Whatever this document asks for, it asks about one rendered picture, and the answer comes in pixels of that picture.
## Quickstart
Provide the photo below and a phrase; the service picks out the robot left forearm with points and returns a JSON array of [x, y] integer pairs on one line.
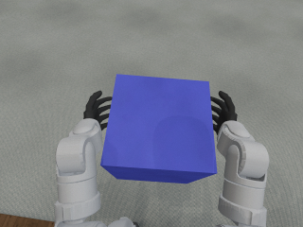
[[76, 173]]

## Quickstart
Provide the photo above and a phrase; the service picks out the robot left hand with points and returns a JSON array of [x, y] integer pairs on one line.
[[92, 109]]

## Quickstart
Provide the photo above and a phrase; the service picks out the robot right hand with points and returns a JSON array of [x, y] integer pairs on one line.
[[225, 113]]

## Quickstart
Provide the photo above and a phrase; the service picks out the carton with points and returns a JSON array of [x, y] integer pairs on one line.
[[160, 130]]

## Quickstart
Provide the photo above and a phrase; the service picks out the robot right forearm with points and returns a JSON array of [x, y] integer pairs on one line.
[[245, 175]]

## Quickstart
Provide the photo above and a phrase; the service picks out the robot left shin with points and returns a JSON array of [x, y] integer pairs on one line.
[[124, 218]]

